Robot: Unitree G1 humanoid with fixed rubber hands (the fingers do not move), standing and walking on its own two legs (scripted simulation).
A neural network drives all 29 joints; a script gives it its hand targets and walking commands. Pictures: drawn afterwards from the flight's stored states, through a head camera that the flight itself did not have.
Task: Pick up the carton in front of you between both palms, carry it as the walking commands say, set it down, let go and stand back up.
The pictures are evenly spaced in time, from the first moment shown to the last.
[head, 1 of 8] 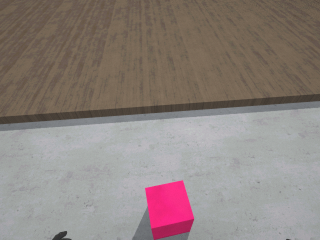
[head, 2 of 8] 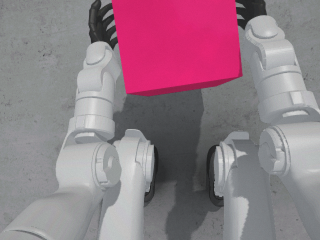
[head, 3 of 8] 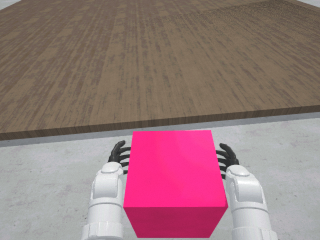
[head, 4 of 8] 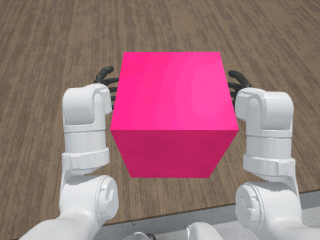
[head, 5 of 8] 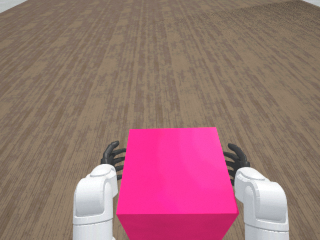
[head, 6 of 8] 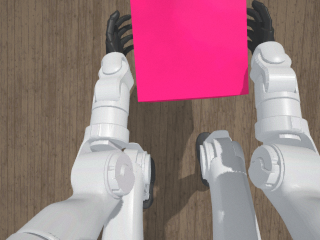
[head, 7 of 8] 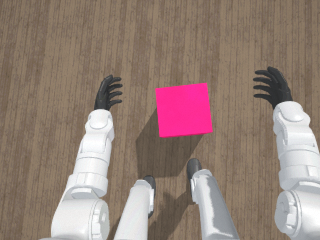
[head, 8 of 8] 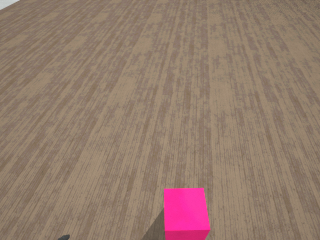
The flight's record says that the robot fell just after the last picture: no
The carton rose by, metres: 0.85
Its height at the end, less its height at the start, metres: +0.09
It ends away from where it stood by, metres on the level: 2.44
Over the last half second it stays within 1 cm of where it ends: yes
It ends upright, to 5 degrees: yes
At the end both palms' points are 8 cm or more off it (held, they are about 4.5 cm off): yes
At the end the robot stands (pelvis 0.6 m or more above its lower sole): yes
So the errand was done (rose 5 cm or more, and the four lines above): yes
